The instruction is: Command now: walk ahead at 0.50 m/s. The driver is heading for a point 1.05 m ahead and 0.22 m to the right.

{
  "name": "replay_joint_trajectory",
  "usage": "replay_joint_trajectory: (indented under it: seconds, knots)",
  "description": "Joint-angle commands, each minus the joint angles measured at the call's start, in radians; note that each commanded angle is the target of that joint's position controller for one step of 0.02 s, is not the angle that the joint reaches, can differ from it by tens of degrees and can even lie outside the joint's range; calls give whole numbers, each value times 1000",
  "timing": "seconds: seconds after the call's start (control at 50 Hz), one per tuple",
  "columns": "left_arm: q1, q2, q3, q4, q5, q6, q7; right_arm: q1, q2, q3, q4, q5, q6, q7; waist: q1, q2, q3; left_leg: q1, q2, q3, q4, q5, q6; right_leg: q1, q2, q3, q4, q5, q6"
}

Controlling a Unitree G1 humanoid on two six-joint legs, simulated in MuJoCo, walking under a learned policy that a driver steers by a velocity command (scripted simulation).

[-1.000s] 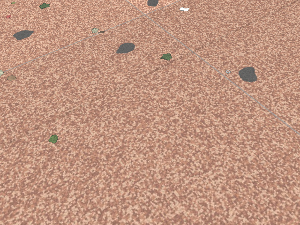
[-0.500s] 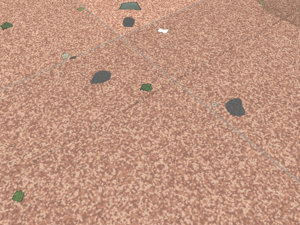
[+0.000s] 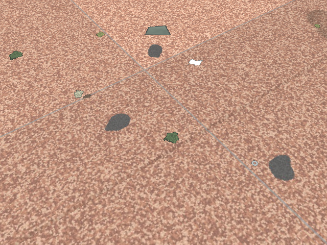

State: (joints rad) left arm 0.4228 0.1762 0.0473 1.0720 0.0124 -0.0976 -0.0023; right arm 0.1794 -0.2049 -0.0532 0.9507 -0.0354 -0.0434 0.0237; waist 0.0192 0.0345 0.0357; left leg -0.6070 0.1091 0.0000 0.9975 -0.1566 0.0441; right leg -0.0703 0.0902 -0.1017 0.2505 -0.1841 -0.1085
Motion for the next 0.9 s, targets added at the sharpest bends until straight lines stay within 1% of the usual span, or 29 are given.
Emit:
replay_joint_trajectory:
  seconds: [0.02, 0.08, 0.12, 0.18, 0.2, 0.22, 0.24, 0.26, 0.28, 0.3, 0.32, 0.34, 0.36, 0.4, 0.44, 0.48, 0.54, 0.6, 0.64, 0.7, 0.72, 0.74, 0.78, 0.8, 0.82, 0.84, 0.86, 0.88, 0.9]
  knots:
    - [43, 98, 7, -40, -1, -14, 2, -55, -29, 1, -60, 7, 2, 5, -9, -89, 63, -60, 0, 42, -127, 101, -21, -26, -257, 169, -136, 328, -78]
    - [109, 97, 2, -24, -2, -14, 6, -163, -19, 10, -97, 12, -2, 5, 25, -98, 70, -42, -27, 67, -270, 152, -23, 29, -257, 169, -119, 401, -74]
    - [137, 107, 3, -16, 2, -10, 10, -211, -25, 11, -116, 14, -7, 3, 39, -104, 71, -48, -45, 69, -330, 148, -19, 92, -270, 189, -89, 437, -87]
    - [134, 130, 10, -18, 11, -4, 19, -251, -46, 8, -146, 17, -21, 1, 35, -109, 72, -32, -62, 55, -397, 86, -2, 166, -301, 228, -29, 508, -103]
    - [116, 139, 13, -23, 14, -2, 21, -234, -55, 5, -148, 19, -28, -1, 19, -112, 65, 11, -72, 53, -423, 52, 8, 171, -305, 233, 1, 552, -96]
    - [88, 148, 17, -30, 15, -1, 21, -180, -67, 0, -138, 21, -35, -5, -12, -117, 44, 102, -92, 56, -457, 16, 19, 156, -299, 228, 53, 634, -81]
    - [67, 158, 21, -35, 13, -1, 19, -80, -85, -10, -109, 20, -44, -12, -53, -116, -5, 239, -123, 67, -496, -1, 33, 136, -279, 220, 158, 720, -65]
    - [43, 153, 21, -43, 5, 0, 15, 85, -115, -25, -60, 10, -56, -23, -124, -77, -97, 465, -112, 59, -553, 54, 56, 57, -229, 185, 344, 671, -44]
    - [35, 113, 10, -82, -9, -2, 10, 252, -199, -48, -41, -19, -65, -38, -175, 15, -239, 728, 106, -162, -564, -36, 100, -138, -164, 149, 625, 355, -26]
    - [158, 10, -5, -104, -49, 7, 15, 261, -288, -69, -53, -32, -56, -31, -106, 236, -351, 941, 369, -586, -665, -83, 206, -468, -4, 75, 942, -332, 7]
    - [114, 114, 20, -93, -17, 20, 19, 185, -209, -56, -71, -5, -39, -25, -87, 90, -290, 837, 331, -622, -714, -182, 194, -531, -68, 162, 1032, -302, -8]
    - [39, 114, 27, -108, -9, 24, 12, 93, -131, -34, -84, 3, -40, -24, -57, 22, -140, 689, 292, -458, -739, -194, 162, -549, -110, 167, 1020, -209, -7]
    - [-2, 86, 24, -117, -5, 26, 6, 53, -91, -24, -85, 4, -47, -22, -42, -3, -64, 574, 246, -331, -779, -118, 137, -528, -144, 163, 981, -150, -1]
    - [-12, 71, 30, -125, 16, 50, -11, 57, -55, -13, -64, 10, -58, -32, -5, 45, -17, 466, 177, -166, -818, -14, 94, -480, -176, 152, 932, -110, 14]
    - [-28, 52, 31, -139, 19, 72, -23, 108, -54, -12, -43, 19, -75, -35, 7, 48, -22, 458, 169, -89, -831, 90, 91, -485, -180, 138, 926, -76, 22]
    - [-92, 49, 30, -167, 22, 84, -33, 137, -73, -17, -34, 24, -85, -36, 10, 42, -5, 468, 166, -21, -848, 140, 91, -550, -192, 127, 909, -14, 31]
    - [-204, 57, 27, -213, 20, 90, -45, 181, -78, -17, -21, 18, -87, -36, -3, 36, 25, 491, 152, 64, -861, 193, 91, -630, -200, 110, 821, 91, 43]
    - [-317, 52, 16, -256, 19, 86, -57, 205, -86, -15, -14, 17, -85, -37, -21, 35, 52, 507, 134, 144, -856, 263, 83, -611, -186, 68, 632, 178, 49]
    - [-388, 49, 7, -284, 21, 85, -64, 235, -105, -19, -7, 18, -83, -42, -41, 38, 62, 541, 148, 179, -853, 305, 81, -582, -176, 25, 527, 196, 39]
    - [-452, 61, 6, -317, 26, 82, -69, 281, -126, -24, 9, 16, -70, -49, -58, 38, 72, 642, 175, 220, -816, 396, 80, -565, -157, -19, 436, 132, 8]
    - [-457, 67, 8, -322, 27, 82, -69, 287, -132, -26, 13, 14, -63, -52, -55, 41, 69, 673, 180, 236, -785, 474, 78, -548, -142, -33, 413, 94, -7]
    - [-446, 73, 12, -324, 29, 82, -66, 284, -142, -28, 14, 13, -57, -55, -45, 51, 57, 697, 182, 255, -736, 611, 73, -510, -117, -51, 396, 48, -24]
    - [-360, 97, 25, -306, 32, 82, -57, 276, -176, -37, 13, 12, -41, -58, -4, 77, -3, 733, 185, 282, -561, 882, 67, -394, -47, -83, 375, -59, -64]
    - [-267, 116, 37, -280, 31, 76, -51, 271, -190, -41, 9, 13, -29, -56, 31, 76, -60, 725, 184, 285, -406, 904, 65, -292, -10, -85, 339, -86, -86]
    - [-121, 146, 55, -234, 38, 66, -38, 257, -193, -42, -4, 18, -21, -50, 98, 34, -142, 626, 168, 301, -177, 771, 39, -85, 9, -55, 248, -45, -116]
    - [-17, 235, 82, -212, 51, 59, -24, 265, -136, -27, -36, 17, -21, -46, 126, -78, -239, 370, 130, 288, 117, 291, 10, 171, -206, 232, 217, -138, -170]
    - [-54, 327, 98, -238, 27, 67, -20, 262, -70, -18, -113, 33, -30, -25, 60, -275, -297, -37, -104, 175, 457, -395, -50, 388, -457, 803, 56, -125, -319]
    - [-43, 293, 90, -232, 12, 82, -11, 136, -140, -28, -129, 23, -39, -21, 92, -68, -222, -134, -53, 20, 448, -295, -40, 320, -445, 711, 4, -37, -283]
    - [-95, 244, 75, -222, 6, 78, -3, 110, -117, -20, -136, 37, -51, -16, 56, -56, -115, -133, -15, 12, 390, -200, -28, 204, -419, 561, 4, 64, -251]
